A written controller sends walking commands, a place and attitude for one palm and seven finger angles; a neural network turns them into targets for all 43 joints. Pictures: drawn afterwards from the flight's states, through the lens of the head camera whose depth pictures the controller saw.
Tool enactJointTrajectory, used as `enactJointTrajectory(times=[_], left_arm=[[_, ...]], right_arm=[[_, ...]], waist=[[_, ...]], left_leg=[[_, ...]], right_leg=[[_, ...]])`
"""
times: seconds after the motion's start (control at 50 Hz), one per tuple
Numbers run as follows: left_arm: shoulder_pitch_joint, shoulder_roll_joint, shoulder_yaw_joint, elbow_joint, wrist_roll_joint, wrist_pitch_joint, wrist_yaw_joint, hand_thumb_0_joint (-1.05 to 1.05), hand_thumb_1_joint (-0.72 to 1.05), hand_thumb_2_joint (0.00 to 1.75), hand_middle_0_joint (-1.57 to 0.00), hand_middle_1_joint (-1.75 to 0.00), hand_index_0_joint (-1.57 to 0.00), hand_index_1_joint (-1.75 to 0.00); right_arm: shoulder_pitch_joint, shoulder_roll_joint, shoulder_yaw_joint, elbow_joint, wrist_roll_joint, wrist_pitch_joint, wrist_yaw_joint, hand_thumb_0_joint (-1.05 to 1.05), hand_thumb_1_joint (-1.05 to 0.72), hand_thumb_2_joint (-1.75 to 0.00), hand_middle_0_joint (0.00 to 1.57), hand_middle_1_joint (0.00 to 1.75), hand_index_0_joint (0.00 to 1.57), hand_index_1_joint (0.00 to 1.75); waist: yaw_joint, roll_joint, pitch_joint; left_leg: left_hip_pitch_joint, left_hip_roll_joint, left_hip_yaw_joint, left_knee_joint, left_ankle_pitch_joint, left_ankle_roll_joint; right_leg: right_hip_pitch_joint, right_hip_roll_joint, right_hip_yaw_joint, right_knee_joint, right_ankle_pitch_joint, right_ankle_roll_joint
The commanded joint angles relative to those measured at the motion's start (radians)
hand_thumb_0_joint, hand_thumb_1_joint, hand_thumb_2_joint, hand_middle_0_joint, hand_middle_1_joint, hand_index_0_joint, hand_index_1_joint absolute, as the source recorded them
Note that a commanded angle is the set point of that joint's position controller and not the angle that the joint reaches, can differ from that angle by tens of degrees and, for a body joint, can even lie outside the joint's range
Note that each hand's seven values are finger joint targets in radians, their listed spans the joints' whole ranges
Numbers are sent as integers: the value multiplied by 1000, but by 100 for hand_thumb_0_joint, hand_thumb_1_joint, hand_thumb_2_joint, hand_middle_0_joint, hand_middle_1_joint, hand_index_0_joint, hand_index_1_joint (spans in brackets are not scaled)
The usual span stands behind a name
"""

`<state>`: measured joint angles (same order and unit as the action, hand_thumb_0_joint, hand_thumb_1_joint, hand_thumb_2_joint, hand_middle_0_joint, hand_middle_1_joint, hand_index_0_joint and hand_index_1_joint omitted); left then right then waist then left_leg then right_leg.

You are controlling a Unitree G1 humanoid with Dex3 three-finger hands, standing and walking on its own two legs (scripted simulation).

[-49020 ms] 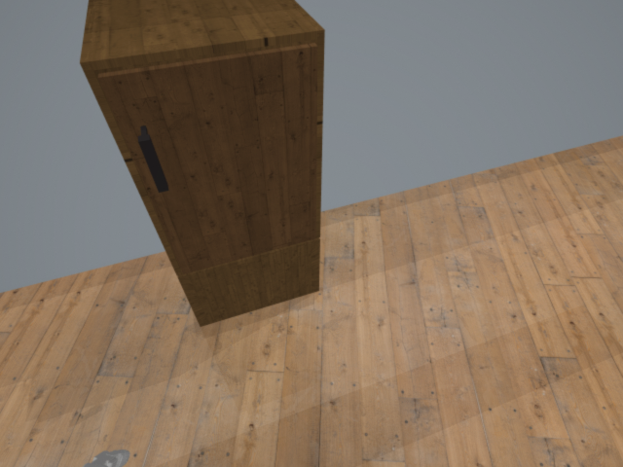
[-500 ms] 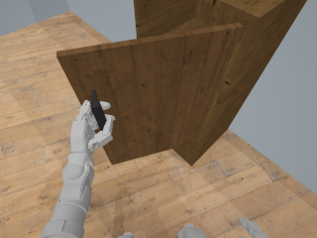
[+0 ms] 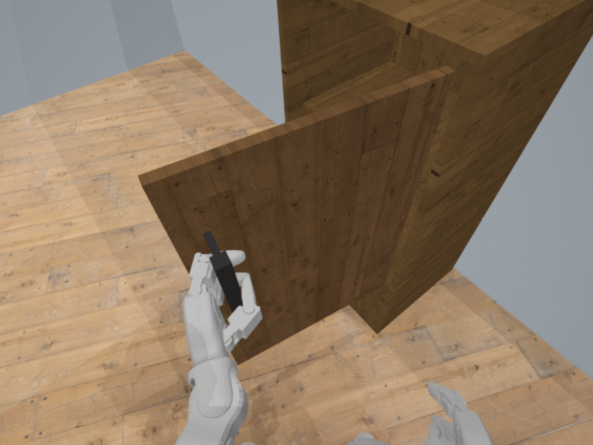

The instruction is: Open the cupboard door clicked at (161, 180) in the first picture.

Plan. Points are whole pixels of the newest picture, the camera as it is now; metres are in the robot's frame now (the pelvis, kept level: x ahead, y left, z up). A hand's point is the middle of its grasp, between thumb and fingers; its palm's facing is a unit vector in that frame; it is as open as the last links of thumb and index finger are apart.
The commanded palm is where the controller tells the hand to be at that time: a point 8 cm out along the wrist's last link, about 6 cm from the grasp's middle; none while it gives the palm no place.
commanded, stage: pull the door open along its arc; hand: left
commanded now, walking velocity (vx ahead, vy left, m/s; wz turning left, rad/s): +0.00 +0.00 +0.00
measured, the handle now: (224, 274) +0.33 +0.12 +0.05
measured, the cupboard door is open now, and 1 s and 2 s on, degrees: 81 82 85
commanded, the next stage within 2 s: open thumb and fingers to let go in 0.02 s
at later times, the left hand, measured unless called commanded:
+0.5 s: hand (255, 320) +0.27 +0.07 +0.05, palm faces +0.30 -0.95 -0.01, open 9.7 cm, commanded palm +0.22 +0.11 +0.05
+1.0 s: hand (252, 314) +0.27 +0.07 +0.05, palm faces +0.24 -0.97 -0.02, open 14.9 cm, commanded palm +0.23 +0.12 +0.05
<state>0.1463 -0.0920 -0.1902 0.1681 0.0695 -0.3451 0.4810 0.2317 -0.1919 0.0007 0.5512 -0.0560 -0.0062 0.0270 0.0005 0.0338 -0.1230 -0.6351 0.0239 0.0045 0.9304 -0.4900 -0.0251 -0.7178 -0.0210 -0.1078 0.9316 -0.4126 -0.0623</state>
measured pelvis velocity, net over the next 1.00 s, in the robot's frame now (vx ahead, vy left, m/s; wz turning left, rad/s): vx -0.01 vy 0.02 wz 0.00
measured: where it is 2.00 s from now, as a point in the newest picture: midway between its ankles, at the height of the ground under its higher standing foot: outside the picture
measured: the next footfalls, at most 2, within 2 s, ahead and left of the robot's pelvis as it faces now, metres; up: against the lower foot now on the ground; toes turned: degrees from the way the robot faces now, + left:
none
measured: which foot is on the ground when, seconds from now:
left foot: down 0.00-1.00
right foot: down 0.00-1.00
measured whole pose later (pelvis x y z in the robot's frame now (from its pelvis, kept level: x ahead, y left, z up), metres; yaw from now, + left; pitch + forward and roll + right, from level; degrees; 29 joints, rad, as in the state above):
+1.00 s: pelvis -0.01 +0.02 -0.01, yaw +0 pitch +11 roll +0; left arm 0.14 -0.07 -0.30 0.11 0.10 -0.27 0.52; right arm 0.21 -0.18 0.01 0.54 -0.06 -0.04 0.02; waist 0.01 0.03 -0.12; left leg -0.68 0.01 0.01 1.01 -0.52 0.00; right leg -0.75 -0.04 -0.10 0.98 -0.42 -0.04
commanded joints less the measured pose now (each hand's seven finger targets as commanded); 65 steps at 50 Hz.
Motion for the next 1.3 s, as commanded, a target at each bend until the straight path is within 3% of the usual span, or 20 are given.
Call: enactJointTrajectory(times=[0.0, 0.04, 0.1, 0.14, 0.2, 0.28, 0.38, 0.5, 0.54, 0.78, 0.86, 0.9, 1.02, 1.04, 1.06, 1.08, 1.14, 1.18, 1.22, 1.28], left_arm=[[-20, -60, -86, -299, 37, -65, 12, 0, 90, 90, -40, -135, -40, -135], [41, -79, -118, -333, 58, -60, 19, 0, 90, 90, -40, -135, -40, -135], [-124, -41, -86, -312, 60, -56, 44, 0, 90, 90, -40, -135, -40, -135], [-108, -39, -62, -283, 53, -57, 56, 0, 76, 84, -39, -134, -39, -134], [-72, -15, -28, -290, 38, -52, 54, 0, 55, 75, -38, -131, -38, -131], [-75, -34, -52, -292, 35, -42, 34, 0, 27, 63, -35, -128, -35, -128], [-110, -59, -94, -299, 41, -41, 12, 0, -8, 48, -33, -124, -33, -124], [-93, -48, -72, -293, 30, -27, 11, 0, -50, 30, -30, -120, -30, -120], [-118, -47, -70, -294, 32, -23, 19, 0, -50, 30, -30, -120, -30, -120], [-127, -104, -112, -262, 50, 8, 48, 0, -50, 30, -20, -60, -20, -60], [-174, -108, -118, -257, 55, 20, 61, 0, -50, 30, -17, -40, -17, -40], [-153, -100, -100, -253, 47, 27, 66, 0, -50, 30, -15, -30, -15, -30], [-151, -130, -126, -282, 44, 34, 66, 0, -50, 30, -15, -30, -15, -30], [-157, -2, -311, -289, 156, -3, -144, 0, -50, 30, -15, -30, -15, -30], [-200, 74, -222, -345, 111, -36, -263, 0, -50, 30, -15, -30, -15, -30], [-174, 119, -194, -351, 93, -57, -335, 0, -50, 30, -15, -30, -15, -30], [-166, 119, -209, -389, 0, -66, -522, 0, -50, 30, -15, -30, -15, -30], [-121, 82, -184, -389, -101, -29, -574, 0, -50, 30, -15, -30, -15, -30], [-80, 87, -114, -391, -162, 9, -561, 0, -50, 30, -15, -30, -15, -30], [-28, 108, -48, -419, -157, 29, -484, 0, -50, 30, -15, -30, -15, -30]], right_arm=[[-91, -75, -28, -177, 0, -71, -7, 0, -90, -90, 20, 30, 20, 30], [-94, -66, -27, -182, -3, -85, -7, 0, -90, -90, 20, 30, 20, 30], [-104, -70, -21, -158, -6, -94, -19, 0, -90, -90, 20, 30, 20, 30], [-110, -64, -19, -152, -8, -102, -24, 0, -90, -90, 20, 30, 20, 30], [-107, -62, -22, -153, -8, -102, -27, 0, -90, -90, 20, 30, 20, 30], [-99, -64, -24, -153, -6, -99, -30, 0, -90, -90, 20, 30, 20, 30], [-99, -74, -25, -156, -7, -102, -29, 0, -90, -90, 20, 30, 20, 30], [-101, -75, -21, -171, -4, -99, -29, 0, -90, -90, 20, 30, 20, 30], [-99, -77, -20, -172, -4, -98, -30, 0, -90, -90, 20, 30, 20, 30], [-93, -81, -21, -179, -3, -93, -19, 0, -90, -90, 20, 30, 20, 30], [-94, -84, -20, -179, -2, -89, -18, 0, -90, -90, 20, 30, 20, 30], [-98, -83, -20, -179, -3, -86, -19, 0, -90, -90, 20, 30, 20, 30], [-98, -80, -20, -181, 0, -84, -13, 0, -90, -90, 20, 30, 20, 30], [-23, -125, -19, -150, 3, -92, -8, 0, -90, -90, 20, 30, 20, 30], [-19, -124, -30, -175, 11, -89, -15, 0, -90, -90, 20, 30, 20, 30], [-26, -119, -27, -184, 14, -89, -21, 0, -90, -90, 20, 30, 20, 30], [-36, -121, -18, -217, 37, -113, -34, 0, -90, -90, 20, 30, 20, 30], [-51, -117, -8, -248, 58, -122, -41, 0, -90, -90, 20, 30, 20, 30], [-63, -122, -5, -264, 69, -130, -48, 0, -90, -90, 20, 30, 20, 30], [-64, -127, -6, -281, 67, -136, -45, 0, -90, -90, 20, 30, 20, 30]], waist=[[-5, -145, -200], [-5, -135, -197], [-33, -127, -137], [-17, -130, -150], [4, -123, -211], [-8, -140, -225], [-24, -144, -199], [-4, -129, -197], [-9, -136, -194], [-1, -86, -204], [-9, -99, -198], [3, -112, -211], [-3, -102, -206], [-86, -134, -154], [-58, -93, -230], [-37, -79, -249], [-54, -71, -230], [-47, -65, -176], [-28, -93, -148], [-5, -118, -159]], left_leg=[[-35, -50, 3, -93, 181, 36], [-29, -51, 2, -80, 188, 36], [-60, -54, -8, -51, 134, 34], [-74, -59, -11, -42, 118, 32], [-79, -63, -5, -42, 145, 28], [-74, -59, -6, -41, 168, 30], [-61, -53, -11, -43, 161, 36], [-72, -56, -11, -53, 145, 34], [-66, -55, -12, -53, 145, 36], [-37, -45, -20, -77, 176, 31], [-32, -43, -27, -78, 170, 32], [-37, -44, -22, -79, 178, 31], [-23, -42, -25, -81, 195, 28], [-15, -39, -18, -51, 203, 50], [-24, -44, -17, -41, 229, 54], [-28, -47, -14, -40, 235, 56], [-27, -50, -20, -40, 192, 58], [-26, -49, -28, -63, 146, 53], [-40, -51, -32, -80, 97, 45], [-40, -50, -43, -89, 119, 38]], right_leg=[[291, -23, 135, -192, 201, 41], [282, -26, 141, -191, 208, 41], [213, -34, 161, -205, 104, 44], [216, -38, 178, -212, 59, 45], [273, -45, 190, -199, 132, 46], [288, -48, 186, -185, 211, 53], [237, -37, 153, -171, 175, 49], [234, -31, 142, -167, 124, 41], [220, -27, 135, -166, 113, 41], [180, 0, 65, -111, 141, 24], [165, 4, 59, -112, 122, 23], [185, 4, 63, -113, 135, 23], [177, 8, 51, -104, 152, 22], [137, -4, 84, -92, 227, 24], [181, -12, 94, -73, 280, 17], [214, -16, 101, -64, 303, 17], [204, -16, 109, -77, 251, 24], [184, -6, 91, -99, 167, 24], [174, -3, 80, -123, 70, 28], [164, 1, 55, -89, 70, 26]])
